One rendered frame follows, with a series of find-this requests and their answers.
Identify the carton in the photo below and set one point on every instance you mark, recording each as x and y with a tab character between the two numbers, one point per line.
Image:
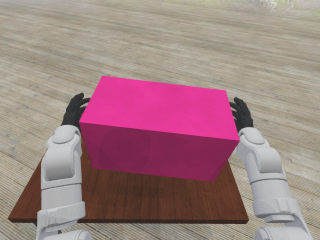
159	129

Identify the robot right forearm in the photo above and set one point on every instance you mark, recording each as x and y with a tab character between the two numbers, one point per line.
273	200

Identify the robot left hand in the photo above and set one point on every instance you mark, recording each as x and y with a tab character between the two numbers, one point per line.
74	111

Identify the robot left forearm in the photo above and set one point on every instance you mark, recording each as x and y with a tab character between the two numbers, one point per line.
61	178

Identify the robot right upper arm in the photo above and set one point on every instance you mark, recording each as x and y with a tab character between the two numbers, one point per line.
281	233

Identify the table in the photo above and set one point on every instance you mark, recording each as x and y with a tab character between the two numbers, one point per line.
116	197

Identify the robot right hand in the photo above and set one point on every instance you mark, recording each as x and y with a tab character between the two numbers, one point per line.
242	114

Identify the robot left upper arm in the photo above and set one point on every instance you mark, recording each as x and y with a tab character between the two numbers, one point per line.
71	235

